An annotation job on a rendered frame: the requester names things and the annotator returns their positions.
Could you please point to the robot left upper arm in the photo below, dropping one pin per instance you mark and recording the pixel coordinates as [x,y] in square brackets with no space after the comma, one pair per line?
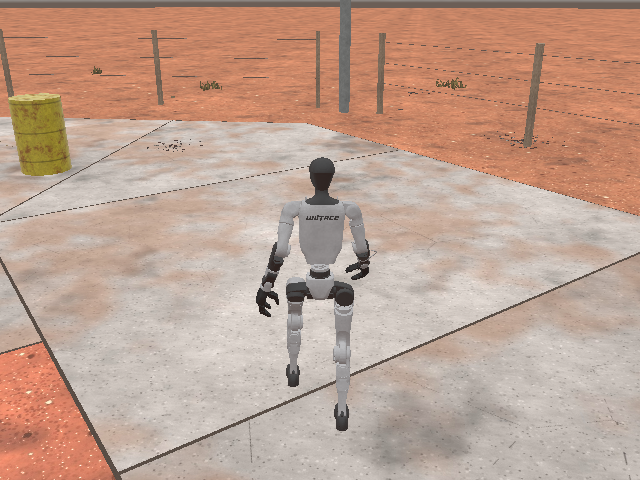
[286,223]

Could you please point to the right robot hand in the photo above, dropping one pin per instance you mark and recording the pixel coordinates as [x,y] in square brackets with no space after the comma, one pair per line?
[355,266]

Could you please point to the robot right upper arm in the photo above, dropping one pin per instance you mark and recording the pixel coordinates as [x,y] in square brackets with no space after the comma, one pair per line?
[353,212]

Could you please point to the left robot hand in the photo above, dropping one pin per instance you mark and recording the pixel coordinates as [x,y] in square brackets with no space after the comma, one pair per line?
[261,301]

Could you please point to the left robot forearm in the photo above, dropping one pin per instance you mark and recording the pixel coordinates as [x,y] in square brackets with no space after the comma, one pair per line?
[272,270]

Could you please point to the left robot shin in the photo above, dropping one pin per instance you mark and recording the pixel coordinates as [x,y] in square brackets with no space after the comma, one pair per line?
[293,345]

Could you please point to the left robot thigh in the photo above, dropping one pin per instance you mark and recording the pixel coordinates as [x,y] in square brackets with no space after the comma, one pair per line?
[295,294]

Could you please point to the right robot forearm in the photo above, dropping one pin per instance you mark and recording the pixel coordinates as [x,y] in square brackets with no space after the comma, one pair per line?
[363,258]

